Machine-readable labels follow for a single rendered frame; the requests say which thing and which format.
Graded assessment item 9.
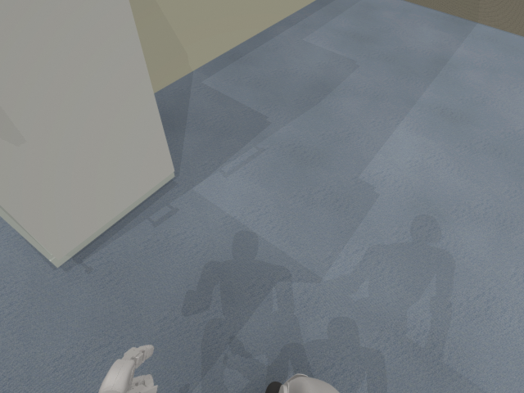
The robot right shin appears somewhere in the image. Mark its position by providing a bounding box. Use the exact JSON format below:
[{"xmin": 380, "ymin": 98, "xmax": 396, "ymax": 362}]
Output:
[{"xmin": 284, "ymin": 373, "xmax": 308, "ymax": 384}]

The robot right thigh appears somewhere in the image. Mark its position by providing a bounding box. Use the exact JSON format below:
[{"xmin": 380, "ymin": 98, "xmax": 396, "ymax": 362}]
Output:
[{"xmin": 278, "ymin": 377, "xmax": 339, "ymax": 393}]

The fridge door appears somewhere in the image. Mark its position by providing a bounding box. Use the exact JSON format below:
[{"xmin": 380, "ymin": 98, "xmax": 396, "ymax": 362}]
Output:
[{"xmin": 0, "ymin": 0, "xmax": 174, "ymax": 260}]

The left robot hand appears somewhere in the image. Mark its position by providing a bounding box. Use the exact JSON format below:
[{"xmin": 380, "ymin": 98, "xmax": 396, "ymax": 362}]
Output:
[{"xmin": 98, "ymin": 345, "xmax": 158, "ymax": 393}]

